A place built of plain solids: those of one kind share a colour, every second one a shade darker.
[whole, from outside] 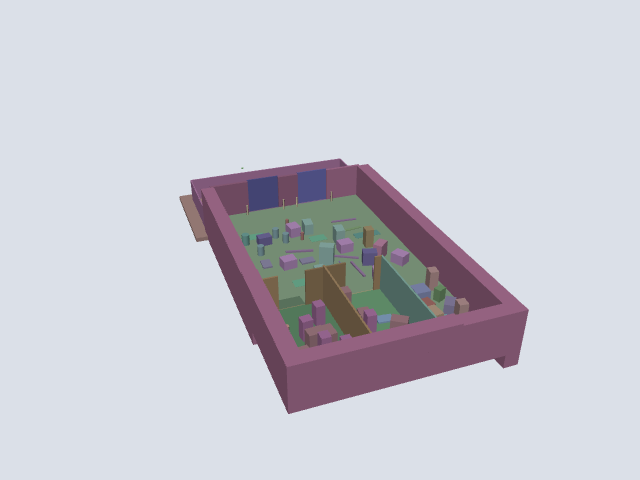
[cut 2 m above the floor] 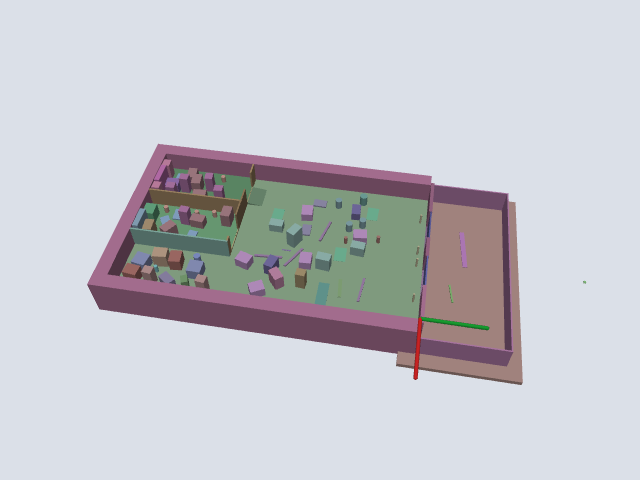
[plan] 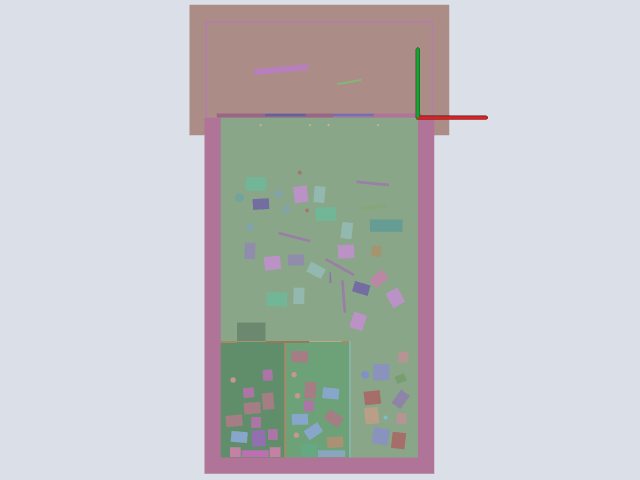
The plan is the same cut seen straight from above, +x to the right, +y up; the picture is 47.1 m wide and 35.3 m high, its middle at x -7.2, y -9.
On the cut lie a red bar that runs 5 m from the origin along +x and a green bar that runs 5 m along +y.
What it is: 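A cold room's door; one step of 0.17 m up onto its insulated floor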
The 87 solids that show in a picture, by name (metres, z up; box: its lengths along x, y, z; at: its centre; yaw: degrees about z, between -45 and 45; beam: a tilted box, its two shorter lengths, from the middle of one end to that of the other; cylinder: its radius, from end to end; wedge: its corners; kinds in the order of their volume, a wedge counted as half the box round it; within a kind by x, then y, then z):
{
 "floor_hall_concrete_1": {"box": [14.5, 25.0, 1.55], "at": [-7.25, -12.5, -0.78]},
 "wall_brick_1": {"box": [1.2, 10.9, 3.77], "at": [-15.1, -20.75, 1.49]},
 "wall_brick_2": {"box": [1.2, 17.7, 4.75], "at": [-15.1, -8.85, 0.82]},
 "wall_brick_3": {"box": [3.55, 0.3, 4.75], "at": [-13.03, 0.15, 0.82]},
 "wall_brick_4": {"box": [11.9, 1.2, 3.77], "at": [-9.75, -25.6, 1.49]},
 "wall_brick_5": {"box": [2.0, 0.3, 4.75], "at": [-7.25, 0.15, 0.82]},
 "wall_brick_6": {"box": [7.4, 1.2, 3.6], "at": [-2.5, -25.6, 1.4]},
 "wall_brick_7": {"box": [3.55, 0.3, 4.75], "at": [-1.48, 0.15, 0.82]},
 "wall_brick_8": {"box": [1.2, 26.2, 4.75], "at": [0.6, -13.1, 0.82]},
 "yard_yard_concrete_1": {"box": [19.1, 9.6, 0.4], "at": [-7.25, 3.5, -1.35]},
 "floor_cold_metal_1": {"box": [4.75, 8.5, 0.57], "at": [-12.12, -20.75, -0.12]},
 "floor_cold_metal_2": {"box": [4.75, 8.5, 0.57], "at": [-7.38, -20.75, -0.12]},
 "fence_metal_1": {"box": [0.12, 7.24, 2.6], "at": [-15.56, 3.5, -0.25]},
 "fence_metal_2": {"box": [16.74, 0.12, 2.6], "at": [-7.25, 7.06, -0.25]},
 "fence_metal_3": {"box": [0.12, 7.24, 2.6], "at": [1.06, 3.5, -0.25]},
 "load_sacks_1": {"box": [1.22, 0.84, 0.73], "at": [-13.52, -22.3, 0.54], "yaw": 5.7},
 "load_sacks_2": {"box": [1.22, 0.84, 1.38], "at": [-12.18, -21.36, 0.86], "yaw": 4.6},
 "load_sacks_3": {"box": [0.84, 1.22, 0.78], "at": [-11.01, -20.86, 0.56], "yaw": 4.8},
 "load_sacks_4": {"box": [1.22, 0.84, 1.39], "at": [-8.69, -17.58, 0.87], "yaw": -1.0},
 "load_sacks_5": {"box": [0.84, 1.22, 0.91], "at": [-7.91, -20.05, 0.62], "yaw": -5.3},
 "load_sacks_6": {"box": [1.22, 0.84, 1.35], "at": [-6.19, -22.12, 0.85], "yaw": -34.7},
 "wall_cold_metal_1": {"box": [1.2, 0.15, 3.25], "at": [-13.9, -16.5, 1.57]},
 "wall_cold_metal_2": {"box": [0.15, 8.5, 3.25], "at": [-9.75, -20.75, 1.75]},
 "wall_cold_metal_3": {"box": [3.2, 0.15, 3.25], "at": [-9.6, -16.5, 1.57]},
 "wall_cold_metal_4": {"box": [0.6, 0.15, 3.25], "at": [-5.3, -16.5, 1.57]},
 "stillage_hall_1": {"box": [1.2, 1.0, 0.82], "at": [-10.69, -10.7, 0.41], "yaw": 6.3},
 "stillage_hall_2": {"box": [1.0, 1.2, 0.92], "at": [-8.61, -5.64, 0.46], "yaw": 6.8},
 "stillage_hall_3": {"box": [1.2, 1.0, 0.85], "at": [-5.28, -9.85, 0.43], "yaw": 2.6},
 "stillage_hall_4": {"box": [1.0, 1.2, 0.9], "at": [-4.4, -14.99, 0.45], "yaw": -18.0},
 "stillage_hall_5": {"box": [1.0, 1.2, 0.9], "at": [-1.66, -13.25, 0.45], "yaw": 28.5},
 "cage_1": {"box": [0.8, 0.72, 1.66], "at": [-12.44, -20.23, 1.0], "yaw": 6.0},
 "cage_2": {"box": [0.72, 0.8, 1.75], "at": [-11.9, -22.42, 1.04], "yaw": -0.1},
 "cage_3": {"box": [0.72, 0.8, 1.7], "at": [-11.04, -18.94, 1.02], "yaw": 4.2},
 "cage_4": {"box": [0.72, 0.8, 1.73], "at": [-10.67, -23.31, 1.04], "yaw": 1.2},
 "cage_5": {"box": [0.72, 0.8, 1.7], "at": [-8.02, -21.21, 1.02], "yaw": -3.8},
 "load_cartons_hall_1": {"box": [0.8, 1.2, 0.83], "at": [-8.75, -13.11, 0.42], "yaw": -1.5},
 "load_cartons_hall_2": {"box": [1.2, 0.8, 1.71], "at": [-7.49, -11.23, 0.85], "yaw": -27.9},
 "load_cartons_hall_3": {"box": [0.8, 1.2, 1.03], "at": [-7.24, -5.65, 0.52], "yaw": -5.2},
 "load_cartons_hall_4": {"box": [0.8, 1.2, 1.4], "at": [-5.23, -8.31, 0.7], "yaw": -6.3},
 "wall_cold_end_metal_1": {"box": [0.15, 8.57, 3.25], "at": [-5.0, -20.71, 1.57]},
 "load_drums_nook_1": {"box": [1.2, 1.2, 1.04], "at": [-2.73, -23.43, 0.52], "yaw": -9.7},
 "load_drums_nook_2": {"box": [1.2, 1.2, 1.05], "at": [-2.7, -18.71, 0.52], "yaw": -0.6},
 "floor_sill_concrete_1": {"box": [3.0, 0.3, 1.55], "at": [-9.75, 0.15, -0.78]},
 "floor_sill_concrete_2": {"box": [3.0, 0.3, 1.55], "at": [-4.75, 0.15, -0.78]},
 "ibc_nook_1": {"box": [1.2, 1.0, 1.16], "at": [-3.35, -20.6, 0.58], "yaw": 6.3},
 "ibc_nook_2": {"box": [1.0, 1.2, 1.16], "at": [-1.43, -23.75, 0.58], "yaw": -6.6},
 "shutter_metal_1": {"box": [3.0, 0.12, 3.3], "at": [-9.75, 0.2, 1.65]},
 "shutter_metal_2": {"box": [3.0, 0.12, 3.3], "at": [-4.75, 0.2, 1.65]},
 "cage_c1e_1": {"box": [0.8, 0.72, 1.75], "at": [-13.42, -24.6, 1.04]},
 "cage_c1e_2": {"box": [0.8, 0.72, 1.71], "at": [-10.5, -24.6, 1.03]},
 "cage_nook_1": {"box": [0.72, 0.8, 1.73], "at": [-1.21, -22.14, 0.87], "yaw": -6.7},
 "cage_nook_2": {"box": [0.72, 0.8, 1.71], "at": [-1.07, -17.61, 0.85], "yaw": -6.8},
 "pallets_hall_1": {"box": [1.2, 0.8, 0.8], "at": [-11.54, -6.36, 0.4], "yaw": 3.3},
 "pallets_hall_2": {"box": [1.2, 0.8, 1.21], "at": [-4.16, -12.56, 0.6], "yaw": -16.8},
 "shelf_c0e_1": {"box": [2.0, 0.5, 1.91], "at": [-6.35, -24.71, 1.13]},
 "shelf_c1e_1": {"box": [2.0, 0.5, 1.91], "at": [-11.96, -24.71, 1.12]},
 "load_crate_nook_1": {"box": [1.0, 1.2, 1.35], "at": [-3.4, -21.92, 0.68], "yaw": 6.2},
 "load_crate_c0e_1": {"box": [1.2, 1.0, 1.22], "at": [-8.01, -24.46, 0.78]},
 "load_bales_hall_1": {"box": [1.2, 0.8, 1.36], "at": [-2.86, -11.86, 0.68], "yaw": 39.7},
 "load_cartons_1": {"box": [1.2, 0.8, 1.36], "at": [-6.08, -23.87, 0.85], "yaw": 4.0},
 "load_crate_1": {"box": [1.0, 1.2, 1.05], "at": [-11.71, -23.59, 0.69], "yaw": 3.7},
 "cage_hall_1": {"box": [0.72, 0.8, 1.73], "at": [-3.05, -9.82, 0.87], "yaw": -5.1},
 "pallets_nook_1": {"box": [0.8, 1.2, 0.86], "at": [-1.26, -20.72, 0.43], "yaw": -36.3},
 "ramp_cold_metal_1": {"wedge": [[-13.3, -16.43, -0.4], [-13.3, -16.43, 0.17], [-13.3, -15.06, -0.4], [-13.3, -15.06, 0.0], [-11.2, -16.43, -0.4], [-11.2, -16.43, 0.17], [-11.2, -15.06, -0.4], [-11.2, -15.06, 0.0]]},
 "pallet_1": {"box": [1.2, 0.8, 0.19], "at": [-13.14, -23.49, 0.22], "yaw": -4.9},
 "pallet_2": {"box": [1.2, 0.8, 0.19], "at": [-8.67, -22.19, 0.22], "yaw": 1.0},
 "pallet_3": {"box": [1.2, 0.8, 0.19], "at": [-7.69, -23.07, 0.22], "yaw": 33.6},
 "pallet_4": {"box": [1.2, 0.8, 0.19], "at": [-6.41, -20.28, 0.22], "yaw": -5.3},
 "drum_hall_1": {"cylinder": 0.29, "from": [-12.33, -8.07, 0.0], "to": [-12.33, -8.07, 0.88]},
 "drum_hall_2": {"cylinder": 0.29, "from": [-10.28, -5.61, 0.0], "to": [-10.28, -5.61, 0.89]},
 "drum_hall_3": {"cylinder": 0.29, "from": [-9.68, -6.74, 0.0], "to": [-9.68, -6.74, 0.88]},
 "bin_nook_1": {"box": [0.74, 0.58, 1.07], "at": [-1.27, -19.19, 0.54], "yaw": 22.4},
 "pallet_hall_1": {"box": [0.8, 1.2, 0.19], "at": [-12.36, -9.8, 0.05], "yaw": -1.9},
 "pallet_hall_2": {"box": [1.2, 0.8, 0.19], "at": [-8.96, -10.47, 0.05], "yaw": 1.1},
 "baulk_hall_1": {"box": [2.4, 0.2, 0.2], "at": [-9.09, -8.79, 0.05], "yaw": -14.4},
 "baulk_hall_2": {"box": [2.4, 0.2, 0.17], "at": [-5.74, -10.99, 0.04], "yaw": -29.3},
 "baulk_hall_3": {"box": [0.2, 2.4, 0.19], "at": [-5.46, -13.15, 0.05], "yaw": 4.0},
 "baulk_hall_4": {"box": [2.4, 0.2, 0.15], "at": [-3.32, -4.84, 0.03], "yaw": -5.4},
 "tyres_hall_1": {"cylinder": 0.33, "from": [-13.11, -5.88, 0.0], "to": [-13.11, -5.88, 0.98]},
 "plate_hall_1": {"box": [1.5, 1.0, 0.06], "at": [-11.91, -4.87, -0.02], "yaw": -1.0},
 "plate_hall_2": {"box": [1.5, 1.0, 0.06], "at": [-10.37, -13.37, -0.02], "yaw": -1.4},
 "plate_hall_3": {"box": [1.5, 1.0, 0.06], "at": [-6.77, -7.08, -0.02], "yaw": 1.5},
 "drum_nook_1": {"cylinder": 0.29, "from": [-3.88, -18.92, 0.0], "to": [-3.88, -18.92, 0.89]},
 "hump_yard_1": {"box": [4.0, 0.42, 0.12], "at": [-10.06, 3.53, -1.14], "yaw": 5.5},
 "mat_hall_1": {"box": [2.4, 0.9, 0.07], "at": [-2.33, -7.94, -0.02]},
 "cover_hall_1": {"box": [1.8, 0.3, 0.11], "at": [-3.22, -6.59, 0.0], "yaw": 5.9},
 "stop_yard_1": {"box": [1.8, 0.15, 0.15], "at": [-5.03, 2.62, -1.12], "yaw": 10.1}
}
